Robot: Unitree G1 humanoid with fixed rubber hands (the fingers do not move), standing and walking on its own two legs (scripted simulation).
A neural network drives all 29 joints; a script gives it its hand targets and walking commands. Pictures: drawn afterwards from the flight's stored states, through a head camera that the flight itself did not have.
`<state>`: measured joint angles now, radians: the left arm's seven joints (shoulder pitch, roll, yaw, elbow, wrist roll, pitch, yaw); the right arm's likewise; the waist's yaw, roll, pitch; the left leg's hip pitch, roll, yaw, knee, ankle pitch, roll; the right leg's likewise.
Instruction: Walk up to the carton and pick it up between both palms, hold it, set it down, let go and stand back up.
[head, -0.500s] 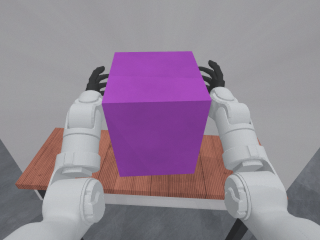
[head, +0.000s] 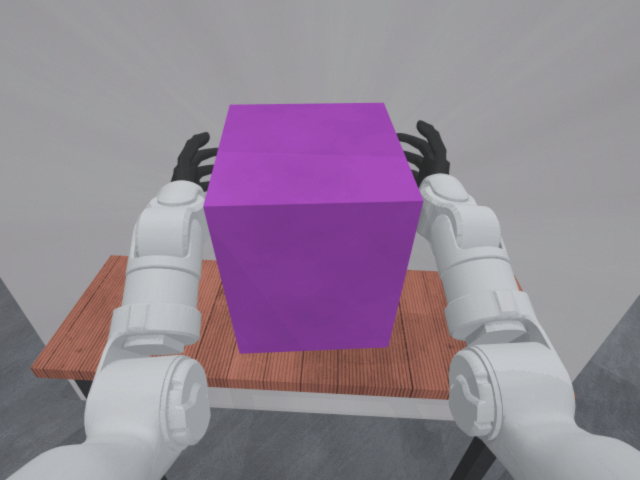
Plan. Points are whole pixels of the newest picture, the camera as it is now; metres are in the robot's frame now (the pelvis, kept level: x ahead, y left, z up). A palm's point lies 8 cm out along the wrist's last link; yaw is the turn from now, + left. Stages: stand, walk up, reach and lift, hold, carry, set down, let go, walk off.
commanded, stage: hold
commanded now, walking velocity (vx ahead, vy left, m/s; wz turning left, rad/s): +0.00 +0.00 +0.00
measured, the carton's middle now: (311, 229) +0.39 +0.02 +0.17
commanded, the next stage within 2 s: none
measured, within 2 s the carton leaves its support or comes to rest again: neither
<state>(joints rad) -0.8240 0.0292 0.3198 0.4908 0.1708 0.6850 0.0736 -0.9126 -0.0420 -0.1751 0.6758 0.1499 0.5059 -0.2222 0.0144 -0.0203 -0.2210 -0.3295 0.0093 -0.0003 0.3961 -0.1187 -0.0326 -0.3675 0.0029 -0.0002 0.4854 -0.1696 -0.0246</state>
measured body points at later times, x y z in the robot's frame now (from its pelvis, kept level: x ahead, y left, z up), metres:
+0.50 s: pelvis +0.00 +0.00 +0.00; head -0.06 +0.00 +0.45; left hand +0.39 +0.17 +0.23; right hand +0.41 -0.12 +0.24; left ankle +0.05 +0.14 -0.74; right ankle +0.05 -0.10 -0.74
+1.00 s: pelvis +0.00 +0.00 +0.00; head -0.06 +0.00 +0.45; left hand +0.39 +0.17 +0.23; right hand +0.41 -0.12 +0.24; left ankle +0.05 +0.14 -0.74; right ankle +0.05 -0.10 -0.74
